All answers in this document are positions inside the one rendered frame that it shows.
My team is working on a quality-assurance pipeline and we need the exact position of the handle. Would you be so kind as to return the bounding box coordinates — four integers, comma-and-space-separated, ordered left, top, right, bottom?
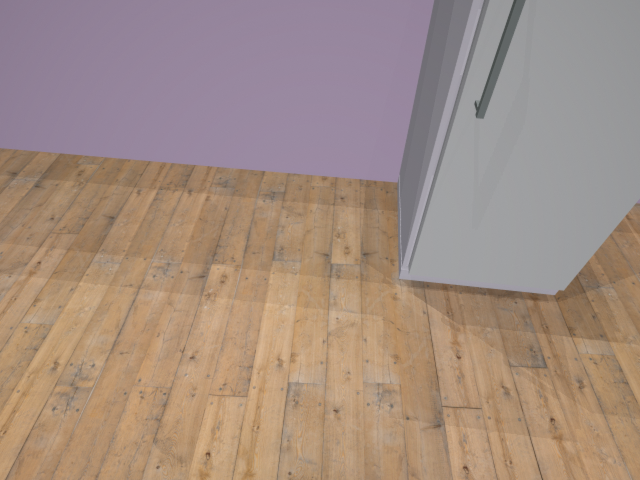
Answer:
474, 0, 526, 119

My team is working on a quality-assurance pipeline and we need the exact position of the fridge door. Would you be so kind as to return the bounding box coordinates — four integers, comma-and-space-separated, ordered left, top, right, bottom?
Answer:
408, 0, 640, 291

